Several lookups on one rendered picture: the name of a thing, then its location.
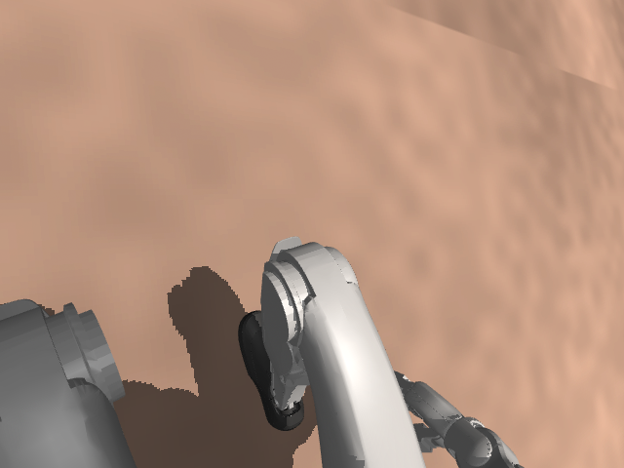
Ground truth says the right robot arm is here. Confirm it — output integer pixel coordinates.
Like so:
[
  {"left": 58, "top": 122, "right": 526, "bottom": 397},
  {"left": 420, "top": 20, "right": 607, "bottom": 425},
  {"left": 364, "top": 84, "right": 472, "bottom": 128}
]
[{"left": 444, "top": 417, "right": 525, "bottom": 468}]

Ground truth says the right robot hand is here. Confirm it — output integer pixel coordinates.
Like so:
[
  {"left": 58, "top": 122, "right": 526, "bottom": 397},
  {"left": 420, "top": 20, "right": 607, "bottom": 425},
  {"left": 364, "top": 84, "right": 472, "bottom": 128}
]
[{"left": 394, "top": 371, "right": 464, "bottom": 452}]

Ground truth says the right robot foot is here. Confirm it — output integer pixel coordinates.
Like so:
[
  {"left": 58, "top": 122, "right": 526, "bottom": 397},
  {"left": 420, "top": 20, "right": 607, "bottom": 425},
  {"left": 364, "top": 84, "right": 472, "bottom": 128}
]
[{"left": 238, "top": 310, "right": 304, "bottom": 431}]

